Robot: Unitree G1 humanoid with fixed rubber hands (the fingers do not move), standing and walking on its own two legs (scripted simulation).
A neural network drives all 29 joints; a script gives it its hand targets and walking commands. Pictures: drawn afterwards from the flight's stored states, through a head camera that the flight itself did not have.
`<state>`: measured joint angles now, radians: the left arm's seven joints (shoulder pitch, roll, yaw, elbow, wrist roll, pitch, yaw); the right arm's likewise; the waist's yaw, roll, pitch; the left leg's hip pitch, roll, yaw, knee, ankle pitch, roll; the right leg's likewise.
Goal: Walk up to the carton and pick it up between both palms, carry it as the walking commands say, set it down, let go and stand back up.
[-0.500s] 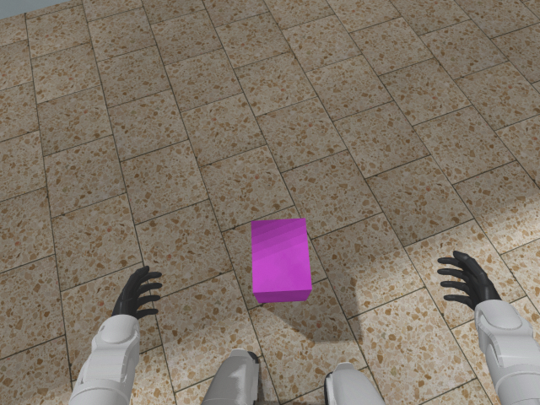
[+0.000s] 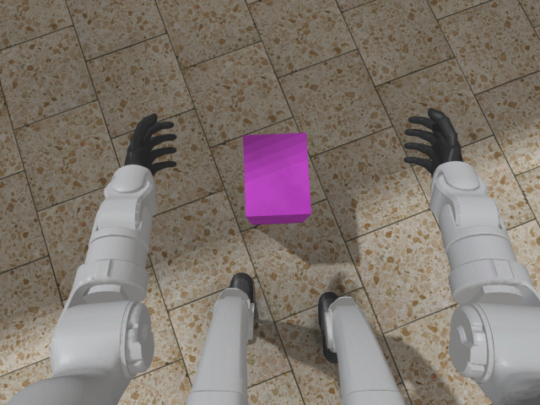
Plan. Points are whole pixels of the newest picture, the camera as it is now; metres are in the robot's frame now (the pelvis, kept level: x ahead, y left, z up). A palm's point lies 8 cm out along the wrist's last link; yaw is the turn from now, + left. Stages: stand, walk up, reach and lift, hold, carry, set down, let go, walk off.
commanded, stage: reach and lift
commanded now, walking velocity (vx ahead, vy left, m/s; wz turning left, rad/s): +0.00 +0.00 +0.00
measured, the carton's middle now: (276, 184) +0.50 +0.02 -0.57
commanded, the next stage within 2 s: none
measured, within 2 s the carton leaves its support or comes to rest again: neither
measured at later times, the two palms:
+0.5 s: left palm (189, 111) +0.53 +0.17 -0.15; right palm (398, 112) +0.53 -0.17 -0.15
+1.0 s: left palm (199, 138) +0.53 +0.18 -0.28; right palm (370, 139) +0.53 -0.16 -0.28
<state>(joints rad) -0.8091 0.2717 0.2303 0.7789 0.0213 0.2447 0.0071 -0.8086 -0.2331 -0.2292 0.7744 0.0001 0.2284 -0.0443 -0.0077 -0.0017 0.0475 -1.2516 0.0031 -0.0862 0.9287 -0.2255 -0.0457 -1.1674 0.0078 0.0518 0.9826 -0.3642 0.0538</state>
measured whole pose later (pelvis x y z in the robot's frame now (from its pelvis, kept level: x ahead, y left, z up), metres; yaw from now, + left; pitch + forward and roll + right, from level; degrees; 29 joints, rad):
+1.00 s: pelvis -0.01 +0.00 -0.13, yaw -3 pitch +53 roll -3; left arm -1.34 0.23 0.42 0.92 0.14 0.14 0.05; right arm -1.31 -0.19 -0.37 0.88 -0.09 0.14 -0.10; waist 0.01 -0.02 0.01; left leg -1.99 0.00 -0.09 1.42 -0.35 -0.05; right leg -1.90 0.04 0.07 1.48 -0.50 0.07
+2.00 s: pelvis -0.04 -0.01 -0.31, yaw -4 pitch +36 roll +0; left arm -1.63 0.40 0.20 1.18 -0.12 0.04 0.09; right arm -1.60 -0.36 -0.02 1.08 0.22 0.07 -0.15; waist 0.04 -0.02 0.52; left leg -2.23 0.00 -0.10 2.13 -0.52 -0.09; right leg -2.14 0.13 0.10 2.21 -0.69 0.11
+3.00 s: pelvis -0.04 +0.00 -0.32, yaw -3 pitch +37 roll +0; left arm -1.54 0.28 0.42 1.03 0.09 0.18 0.00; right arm -1.52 -0.12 -0.34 0.92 -0.14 0.19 -0.05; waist 0.05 0.01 0.43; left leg -2.28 -0.01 -0.10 2.15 -0.52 -0.09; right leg -2.18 0.12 0.10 2.23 -0.70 0.11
